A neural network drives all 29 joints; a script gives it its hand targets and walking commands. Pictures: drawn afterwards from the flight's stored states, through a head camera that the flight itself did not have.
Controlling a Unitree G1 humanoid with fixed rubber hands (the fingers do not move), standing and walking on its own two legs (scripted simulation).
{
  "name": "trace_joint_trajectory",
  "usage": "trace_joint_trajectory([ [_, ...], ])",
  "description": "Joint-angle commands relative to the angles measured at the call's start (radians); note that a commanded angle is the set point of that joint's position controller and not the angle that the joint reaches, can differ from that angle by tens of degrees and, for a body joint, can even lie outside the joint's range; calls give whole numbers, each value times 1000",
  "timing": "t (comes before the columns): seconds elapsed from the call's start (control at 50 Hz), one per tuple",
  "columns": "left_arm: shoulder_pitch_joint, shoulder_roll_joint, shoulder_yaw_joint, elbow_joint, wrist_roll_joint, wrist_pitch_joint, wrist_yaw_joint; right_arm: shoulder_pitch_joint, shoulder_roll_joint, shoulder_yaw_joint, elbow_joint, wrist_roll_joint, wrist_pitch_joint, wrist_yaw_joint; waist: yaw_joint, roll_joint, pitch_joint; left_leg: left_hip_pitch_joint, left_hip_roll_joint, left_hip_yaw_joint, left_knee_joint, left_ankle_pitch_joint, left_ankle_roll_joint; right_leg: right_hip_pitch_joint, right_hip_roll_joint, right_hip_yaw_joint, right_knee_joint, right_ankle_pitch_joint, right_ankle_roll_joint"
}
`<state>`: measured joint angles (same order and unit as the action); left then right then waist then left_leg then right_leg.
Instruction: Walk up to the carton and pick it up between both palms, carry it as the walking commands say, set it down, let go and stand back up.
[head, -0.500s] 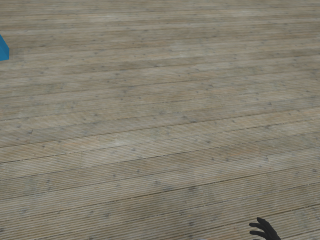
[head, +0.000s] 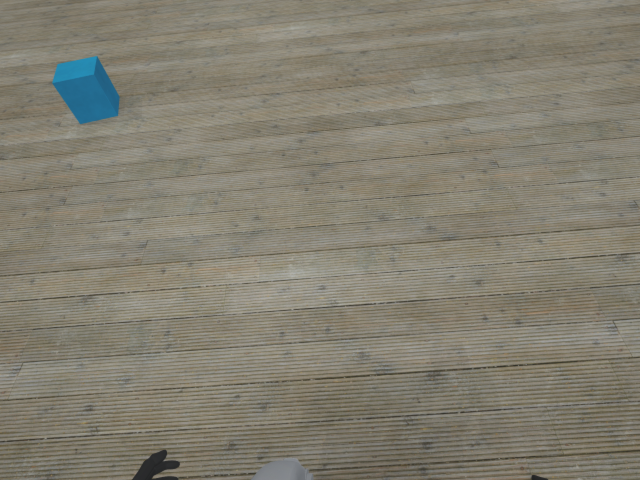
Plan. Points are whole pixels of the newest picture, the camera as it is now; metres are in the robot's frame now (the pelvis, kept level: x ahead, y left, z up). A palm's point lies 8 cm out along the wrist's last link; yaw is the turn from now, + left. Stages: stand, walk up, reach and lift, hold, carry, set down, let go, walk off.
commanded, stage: walk up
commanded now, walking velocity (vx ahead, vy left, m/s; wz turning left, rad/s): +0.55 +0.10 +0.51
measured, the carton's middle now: (88, 90) +2.09 +1.30 -0.65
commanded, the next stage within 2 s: none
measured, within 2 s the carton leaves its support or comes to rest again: neither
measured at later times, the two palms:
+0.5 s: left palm out of the picture -0.07 +0.31 -0.14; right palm (347, 305) +0.39 -0.02 -0.11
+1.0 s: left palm (81, 264) +0.52 +0.47 -0.11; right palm (375, 347) +0.32 -0.06 -0.12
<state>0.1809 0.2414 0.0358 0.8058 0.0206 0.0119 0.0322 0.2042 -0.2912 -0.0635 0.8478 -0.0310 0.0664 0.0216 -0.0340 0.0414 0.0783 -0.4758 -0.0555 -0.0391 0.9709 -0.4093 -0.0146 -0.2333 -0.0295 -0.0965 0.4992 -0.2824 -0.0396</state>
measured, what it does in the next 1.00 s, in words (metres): walks ahead, turning left: left foot, then right foot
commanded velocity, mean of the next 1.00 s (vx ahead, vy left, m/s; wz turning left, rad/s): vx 0.52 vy -0.02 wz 0.40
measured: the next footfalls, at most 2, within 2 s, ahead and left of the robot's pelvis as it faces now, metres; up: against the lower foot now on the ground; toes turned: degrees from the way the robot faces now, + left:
left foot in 0.44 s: +0.17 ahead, +0.23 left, +0.00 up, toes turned +21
right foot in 1.00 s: +0.58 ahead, +0.16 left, +0.00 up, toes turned +17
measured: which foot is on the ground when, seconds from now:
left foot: up 0.00-0.42, down 0.44-1.00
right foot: down 0.00-0.44, up 0.46-0.98, down 1.00-1.00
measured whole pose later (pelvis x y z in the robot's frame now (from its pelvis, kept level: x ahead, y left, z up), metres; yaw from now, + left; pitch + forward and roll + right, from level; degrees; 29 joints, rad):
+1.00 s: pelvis +0.38 +0.20 -0.02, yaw +24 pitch +1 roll -2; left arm -0.07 0.20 0.04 0.83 0.03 -0.03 -0.03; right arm 0.58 -0.18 -0.04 1.08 -0.01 -0.08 -0.02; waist -0.13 -0.01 0.05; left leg 0.14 0.01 -0.06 0.39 -0.49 0.03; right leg -0.47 -0.02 -0.15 0.52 -0.13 -0.01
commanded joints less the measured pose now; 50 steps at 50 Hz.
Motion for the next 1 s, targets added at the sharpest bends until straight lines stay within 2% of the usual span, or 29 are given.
trace_joint_trajectory([
  [0.0, 109, 179, 59, -10, -5, -22, 8, -134, -74, -7, -115, -17, -1, 71, 72, -211, -47, -335, 115, -39, 252, 170, -15, 187, -331, 340, -347, -404, -6],
  [0.02, 111, 148, 51, -6, -7, -29, 2, -138, -56, -2, -116, -18, -8, 78, 68, -227, -20, -323, 121, -33, 230, 223, -12, 177, -316, 295, -360, -370, 15],
  [0.08, 250, 135, 47, 48, -1, -72, -14, -115, -42, 2, -89, -26, -31, 78, 85, -169, 15, -257, 127, 0, 161, 254, 1, 213, -306, 191, -392, -261, 15],
  [0.22, 339, 135, 46, 117, 14, -96, -30, -260, 6, 19, -105, 6, -38, 82, 138, -214, 94, -202, 139, 75, -107, 268, -16, 227, -323, 32, -431, -71, 3],
  [0.28, 351, 143, 43, 144, 14, -93, -33, -309, 24, 29, -106, 2, -45, 84, 153, -230, 85, -132, 116, 111, -227, 236, -3, 214, -329, -38, -408, 31, -8],
  [0.32, 363, 152, 42, 164, 15, -87, -34, -331, 27, 34, -109, -4, -50, 84, 154, -244, 64, -87, 98, 139, -273, 172, 18, 213, -340, -73, -375, 116, -15],
  [0.36, 353, 166, 41, 180, 11, -78, -33, -305, 20, 33, -103, -11, -53, 81, 127, -258, 31, -11, 82, 155, -329, 82, 51, 194, -353, -107, -313, 178, -9],
  [0.38, 338, 172, 39, 180, 6, -73, -33, -252, 3, 27, -89, -13, -57, 75, 96, -250, -8, 87, 62, 175, -364, 58, 68, 162, -354, -134, -230, 276, -5],
  [0.4, 317, 177, 34, 177, -3, -68, -36, -141, -21, 13, -54, -16, -64, 64, 38, -205, -77, 245, 31, 205, -436, 103, 82, 112, -331, -185, -61, 399, 9],
  [0.42, 335, 152, 20, 174, -11, -66, -39, 5, -66, -7, -1, -21, -77, 46, -23, -104, -178, 462, -9, 212, -484, 104, 104, 31, -256, -231, 180, 446, 34],
  [0.44, 324, 95, 5, 146, -2, -66, -40, 168, -144, -25, 37, -34, -95, 28, -92, 104, -239, 714, 167, -47, -531, 47, 130, -248, -173, -170, 499, -97, 62],
  [0.46, 302, 44, 0, 71, 7, -75, -42, 253, -275, -46, 32, -23, -97, 5, -117, 278, -272, 819, 455, -600, -707, -121, 228, -596, -61, -74, 790, -312, 84],
  [0.48, 236, 90, 5, 62, 21, -82, -44, 266, -245, -47, 47, 10, -95, -6, -95, 126, -247, 753, 494, -562, -713, -56, 252, -617, -140, 69, 819, -206, 67],
  [0.52, 197, 75, -1, 98, 7, -90, -46, 121, -123, -29, 31, 21, -125, -5, -10, 21, -87, 501, 388, -350, -690, 337, 210, -503, -185, 98, 720, -38, 78],
  [0.54, 227, 70, 1, 128, 6, -79, -48, 67, -84, -22, 20, 23, -138, -3, 31, 10, -68, 430, 338, -273, -700, 408, 180, -437, -190, 96, 683, 1, 94],
  [0.56, 246, 68, 1, 147, 11, -66, -55, 51, -67, -16, 17, 26, -146, -2, 52, 38, -65, 382, 301, -215, -705, 477, 158, -382, -181, 84, 657, 29, 105],
  [0.6, 196, 74, 13, 140, 15, -50, -67, 85, -63, -13, 31, 27, -159, -3, 52, 60, -59, 361, 274, -164, -714, 536, 147, -363, -155, 59, 615, 76, 114],
  [0.7, -51, 51, 25, 71, 18, -28, -78, 250, -32, 2, 96, 21, -166, -17, -6, 73, 23, 427, 275, -147, -738, 623, 116, -485, -118, 51, 505, 199, 106],
  [0.78, -207, 25, 17, 26, 10, -24, -83, 334, -25, 10, 132, 18, -167, -29, -40, 75, 49, 477, 269, -117, -742, 734, 91, -472, -72, 30, 349, 262, 88],
  [0.86, -320, 17, 13, -21, 3, -28, -80, 393, -34, 7, 175, 15, -162, -40, -70, 87, 69, 555, 285, -105, -733, 823, 102, -434, -36, -3, 184, 248, 67],
  [0.9, -314, 22, 20, -33, 2, -33, -73, 399, -53, -1, 194, 17, -159, -45, -58, 97, 55, 552, 287, -66, -681, 993, 97, -334, -5, -29, 101, 205, 50],
  [0.94, -224, 41, 32, -17, 4, -37, -62, 407, -73, -11, 213, 25, -156, -52, -23, 111, 5, 520, 292, -48, -573, 1151, 85, -165, 30, -53, 49, 139, 38],
  [0.96, -107, 61, 44, 17, 6, -44, -55, 394, -78, -15, 211, 31, -153, -54, 28, 94, -52, 453, 284, -40, -439, 1146, 81, 2, 37, -62, 4, 109, 26],
  [0.98, 68, 98, 62, 73, 10, -51, -46, 364, -76, -16, 191, 36, -154, -53, 98, 58, -151, 313, 254, -36, -239, 1054, 76, 257, 3, -42, -14, 113, -7],
])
